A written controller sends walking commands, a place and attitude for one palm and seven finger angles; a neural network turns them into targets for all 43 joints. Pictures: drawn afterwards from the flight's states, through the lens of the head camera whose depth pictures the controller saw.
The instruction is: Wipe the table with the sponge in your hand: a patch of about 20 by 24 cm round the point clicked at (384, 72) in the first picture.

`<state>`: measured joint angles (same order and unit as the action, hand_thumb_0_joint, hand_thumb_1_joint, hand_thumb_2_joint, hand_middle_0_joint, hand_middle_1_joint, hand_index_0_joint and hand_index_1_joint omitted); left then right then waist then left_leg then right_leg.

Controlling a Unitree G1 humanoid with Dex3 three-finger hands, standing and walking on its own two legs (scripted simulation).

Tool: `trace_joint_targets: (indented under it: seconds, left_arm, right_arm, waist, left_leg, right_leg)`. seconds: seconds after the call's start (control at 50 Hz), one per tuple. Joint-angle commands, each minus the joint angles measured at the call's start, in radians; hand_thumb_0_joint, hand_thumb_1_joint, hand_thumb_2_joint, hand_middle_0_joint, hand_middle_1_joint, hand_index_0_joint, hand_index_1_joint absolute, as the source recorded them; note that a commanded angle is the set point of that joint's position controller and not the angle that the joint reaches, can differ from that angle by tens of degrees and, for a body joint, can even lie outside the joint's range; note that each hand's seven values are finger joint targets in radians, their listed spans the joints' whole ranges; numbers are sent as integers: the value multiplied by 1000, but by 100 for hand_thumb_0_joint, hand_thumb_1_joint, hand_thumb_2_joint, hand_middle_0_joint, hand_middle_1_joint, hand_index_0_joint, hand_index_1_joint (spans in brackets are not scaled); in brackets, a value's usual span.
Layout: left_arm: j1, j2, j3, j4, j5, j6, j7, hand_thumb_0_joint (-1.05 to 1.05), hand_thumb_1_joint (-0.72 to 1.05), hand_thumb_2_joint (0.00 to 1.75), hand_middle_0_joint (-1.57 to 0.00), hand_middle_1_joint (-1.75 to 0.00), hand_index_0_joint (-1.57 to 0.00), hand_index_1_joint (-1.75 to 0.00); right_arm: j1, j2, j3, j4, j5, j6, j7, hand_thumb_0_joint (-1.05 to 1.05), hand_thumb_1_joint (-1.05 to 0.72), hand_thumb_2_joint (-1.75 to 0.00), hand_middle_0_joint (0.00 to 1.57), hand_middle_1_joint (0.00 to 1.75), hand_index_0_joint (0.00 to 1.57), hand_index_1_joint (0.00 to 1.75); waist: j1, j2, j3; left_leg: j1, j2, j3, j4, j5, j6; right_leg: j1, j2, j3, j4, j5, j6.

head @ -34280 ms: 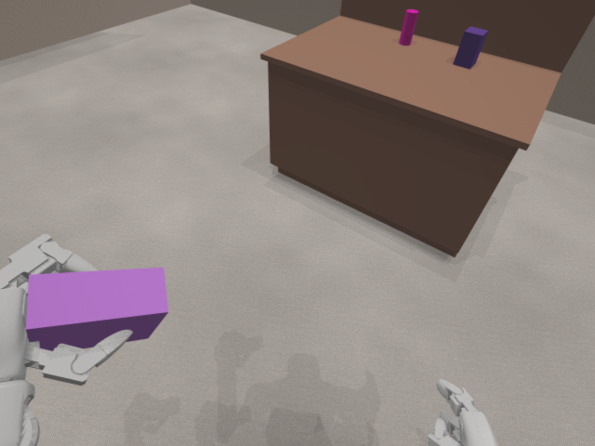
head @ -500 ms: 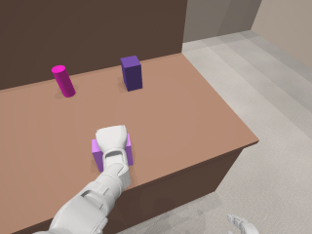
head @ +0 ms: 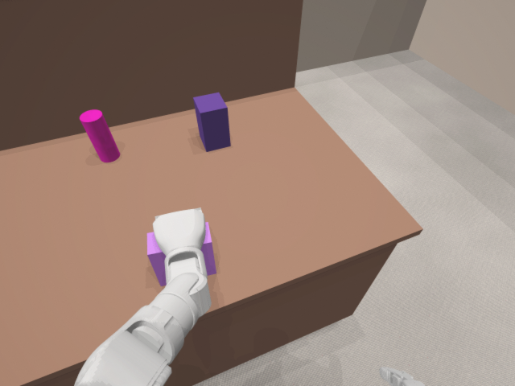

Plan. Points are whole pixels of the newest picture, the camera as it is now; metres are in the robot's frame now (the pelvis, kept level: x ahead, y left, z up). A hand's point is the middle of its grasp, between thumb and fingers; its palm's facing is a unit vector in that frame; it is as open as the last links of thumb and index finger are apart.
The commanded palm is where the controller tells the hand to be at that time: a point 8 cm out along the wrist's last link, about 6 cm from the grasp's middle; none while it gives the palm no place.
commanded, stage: wipe back along the third lane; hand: left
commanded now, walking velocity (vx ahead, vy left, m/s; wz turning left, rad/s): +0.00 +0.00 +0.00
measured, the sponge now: (185, 259) +0.36 +0.16 -0.06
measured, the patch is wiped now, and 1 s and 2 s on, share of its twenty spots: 1.00 1.00 1.00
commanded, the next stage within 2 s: slide back across to the middle lane in 0.16 s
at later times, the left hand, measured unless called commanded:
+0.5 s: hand (181, 251) +0.35 +0.16 -0.02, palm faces -0.08 -0.04 -1.00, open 9.3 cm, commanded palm +0.31 +0.16 +0.02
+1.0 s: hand (150, 265) +0.32 +0.21 -0.02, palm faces -0.12 -0.07 -0.99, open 9.3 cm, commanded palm +0.30 +0.21 +0.03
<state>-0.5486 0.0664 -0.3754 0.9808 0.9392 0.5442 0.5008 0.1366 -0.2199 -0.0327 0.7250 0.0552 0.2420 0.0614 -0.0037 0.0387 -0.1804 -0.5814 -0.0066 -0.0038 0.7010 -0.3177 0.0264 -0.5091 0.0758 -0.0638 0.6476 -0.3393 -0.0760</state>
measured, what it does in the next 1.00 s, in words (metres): stands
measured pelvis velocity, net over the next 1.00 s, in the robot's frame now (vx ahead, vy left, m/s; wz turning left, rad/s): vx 0.00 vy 0.00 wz -0.01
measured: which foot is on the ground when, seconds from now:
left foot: down 0.00-1.00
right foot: down 0.00-1.00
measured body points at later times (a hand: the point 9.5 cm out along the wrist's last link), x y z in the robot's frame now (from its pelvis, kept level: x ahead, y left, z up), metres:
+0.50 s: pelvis +0.00 +0.00 +0.00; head +0.01 -0.01 +0.45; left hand +0.35 +0.16 +0.03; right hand +0.14 -0.23 -0.12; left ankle +0.01 +0.10 -0.72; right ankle -0.02 -0.07 -0.72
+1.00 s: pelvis +0.00 +0.00 +0.01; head +0.01 -0.01 +0.46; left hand +0.32 +0.21 +0.03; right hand +0.17 -0.24 -0.10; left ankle +0.01 +0.10 -0.72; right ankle -0.02 -0.07 -0.72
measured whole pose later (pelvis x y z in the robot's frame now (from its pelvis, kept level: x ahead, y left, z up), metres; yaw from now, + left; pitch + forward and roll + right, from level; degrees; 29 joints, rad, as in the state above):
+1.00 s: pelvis +0.00 +0.00 +0.01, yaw -1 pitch +8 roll -1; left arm -0.29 0.20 -0.23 0.70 1.00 0.41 0.36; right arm 0.11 -0.24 -0.01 0.66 0.07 0.19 -0.01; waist 0.01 0.05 -0.14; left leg -0.47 -0.01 0.01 0.64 -0.30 0.03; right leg -0.41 0.08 -0.05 0.59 -0.32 -0.08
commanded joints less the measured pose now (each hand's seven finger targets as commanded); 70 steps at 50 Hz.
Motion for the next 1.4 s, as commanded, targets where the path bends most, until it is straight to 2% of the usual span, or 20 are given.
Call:
trace_joint_targets:
  seconds: [0.0, 0.06, 0.2, 0.22, 0.3, 0.42, 0.54, 0.62, 0.68, 0.74, 0.8, 0.88, 0.92, 0.98, 1.04, 1.12, 1.18, 1.22, 1.26, 1.38]
  left_arm:
    - [-164, -57, -10, -64, -20, -15, -27, 0, 10, 130, -120, -160, -120, -160]
    - [-205, -32, -2, -43, -8, -9, -23, 0, 10, 130, -120, -160, -120, -160]
    - [-207, -14, 33, -30, -7, -25, -17, 0, 10, 130, -120, -160, -120, -160]
    - [-207, -30, 11, -28, -5, -26, -17, 0, 10, 130, -120, -160, -120, -160]
    - [-194, 41, 75, -80, -3, -29, -13, 0, 10, 130, -120, -160, -120, -160]
    - [-115, 88, 97, -191, 10, -20, -16, 0, 10, 130, -120, -160, -120, -160]
    - [-35, 158, 139, -257, 21, 1, -38, 0, 10, 130, -120, -160, -120, -160]
    - [6, 209, 166, -316, 33, -8, -64, 0, 10, 130, -120, -160, -120, -160]
    - [15, 239, 178, -337, 48, -16, -83, 0, 10, 130, -120, -160, -120, -160]
    - [0, 246, 175, -361, 57, -36, -102, 0, 10, 130, -120, -160, -120, -160]
    - [-4, 273, 202, -381, 57, -70, -117, 0, 10, 130, -120, -160, -120, -160]
    - [22, 264, 185, -391, 73, -103, -125, 0, 10, 130, -120, -160, -120, -160]
    - [41, 303, 227, -390, 71, -117, -121, 0, 10, 130, -120, -160, -120, -160]
    - [42, 288, 213, -394, 78, -127, -113, 0, 10, 130, -120, -160, -120, -160]
    - [-39, 315, 228, -363, 85, -135, -103, 0, 10, 130, -120, -160, -120, -160]
    - [-91, 376, 275, -322, 100, -149, -94, 0, 10, 130, -120, -160, -120, -160]
    - [-105, 357, 258, -245, 106, -155, -92, 0, 10, 130, -120, -160, -120, -160]
    - [-146, 383, 280, -226, 103, -166, -89, 0, 10, 130, -120, -160, -120, -160]
    - [-146, 352, 257, -197, 99, -173, -88, 0, 10, 130, -120, -160, -120, -160]
    - [-264, 416, 291, -82, 99, -208, -71, 0, 10, 130, -120, -160, -120, -160]
  right_arm:
    - [-112, -118, -34, -137, 8, -38, -1, 0, -90, -90, 20, 30, 20, 30]
    - [-110, -121, -31, -125, 9, -38, -9, 0, -90, -90, 20, 30, 20, 30]
    - [-98, -118, -34, -128, 6, -47, -13, 0, -90, -90, 20, 30, 20, 30]
    - [-97, -118, -32, -128, 5, -47, -13, 0, -90, -90, 20, 30, 20, 30]
    - [-107, -118, -32, -143, 5, -50, -19, 0, -90, -90, 20, 30, 20, 30]
    - [-122, -117, -32, -163, 10, -50, -24, 0, -90, -90, 20, 30, 20, 30]
    - [-148, -124, -23, -174, 14, -56, -37, 0, -90, -90, 20, 30, 20, 30]
    - [-160, -129, -18, -185, 15, -60, -47, 0, -90, -90, 20, 30, 20, 30]
    - [-159, -131, -13, -188, 14, -64, -58, 0, -90, -90, 20, 30, 20, 30]
    - [-154, -131, -14, -194, 17, -72, -65, 0, -90, -90, 20, 30, 20, 30]
    - [-145, -134, -18, -197, 17, -80, -70, 0, -90, -90, 20, 30, 20, 30]
    - [-135, -137, -18, -202, 16, -88, -73, 0, -90, -90, 20, 30, 20, 30]
    - [-131, -140, -20, -199, 17, -91, -72, 0, -90, -90, 20, 30, 20, 30]
    - [-123, -141, -22, -199, 13, -97, -73, 0, -90, -90, 20, 30, 20, 30]
    - [-103, -144, -22, -179, 13, -103, -76, 0, -90, -90, 20, 30, 20, 30]
    - [-85, -148, -22, -157, 9, -106, -84, 0, -90, -90, 20, 30, 20, 30]
    - [-65, -147, -22, -149, 7, -110, -88, 0, -90, -90, 20, 30, 20, 30]
    - [-55, -149, -23, -141, 9, -110, -87, 0, -90, -90, 20, 30, 20, 30]
    - [-48, -144, -23, -142, 9, -113, -87, 0, -90, -90, 20, 30, 20, 30]
    - [1, -151, -24, -121, 6, -124, -90, 0, -90, -90, 20, 30, 20, 30]
  waist:
    - [-17, -124, -203]
    - [-29, -115, -168]
    - [-20, -124, -207]
    - [-24, -114, -198]
    - [-1, -110, -241]
    - [23, -87, -253]
    - [32, -113, -172]
    - [40, -100, -178]
    - [31, -91, -136]
    - [25, -61, -131]
    - [21, -76, -159]
    - [14, -67, -140]
    - [29, -62, -161]
    - [16, -79, -147]
    - [-1, -73, -143]
    - [4, -76, -184]
    - [-11, -109, -144]
    - [-6, -90, -167]
    - [-12, -79, -172]
    - [-37, -94, -156]
  left_leg:
    - [125, -18, -7, -54, 221, 11]
    - [120, -17, -7, -60, 177, 10]
    - [118, -17, -9, -56, 191, 9]
    - [118, -19, -6, -52, 186, 10]
    - [123, -18, -6, -64, 199, 9]
    - [180, -19, -4, -89, 237, 11]
    - [181, -26, 0, -122, 207, 12]
    - [194, -34, 2, -129, 216, 14]
    - [192, -38, 6, -134, 187, 16]
    - [206, -37, 2, -134, 182, 16]
    - [212, -36, -2, -124, 205, 19]
    - [210, -37, -1, -114, 195, 20]
    - [204, -39, -10, -108, 209, 19]
    - [194, -36, -5, -101, 201, 20]
    - [182, -33, -7, -90, 188, 22]
    - [142, -36, -10, -73, 187, 21]
    - [95, -35, -6, -63, 143, 22]
    - [87, -35, -10, -57, 139, 21]
    - [77, -34, -7, -47, 128, 21]
    - [-10, -30, -4, -21, 39, 24]
  right_leg:
    - [132, -32, 49, -83, 418, 7]
    - [101, -32, 55, -97, 346, 10]
    - [111, -28, 51, -85, 353, 7]
    - [104, -28, 54, -85, 354, 10]
    - [150, -31, 61, -89, 369, 9]
    - [202, -27, 61, -106, 396, 7]
    - [225, -32, 72, -141, 372, 11]
    - [256, -37, 88, -146, 414, 10]
    - [241, -37, 100, -162, 377, 11]
    - [223, -35, 93, -161, 344, 10]
    - [236, -36, 98, -153, 390, 9]
    - [205, -34, 95, -149, 370, 10]
    - [216, -33, 95, -138, 389, 8]
    - [197, -33, 93, -132, 387, 11]
    - [167, -31, 96, -126, 360, 11]
    - [175, -38, 104, -105, 381, 15]
    - [139, -38, 105, -106, 326, 20]
    - [133, -39, 104, -98, 308, 19]
    - [114, -38, 104, -97, 292, 20]
    - [60, -41, 121, -97, 161, 29]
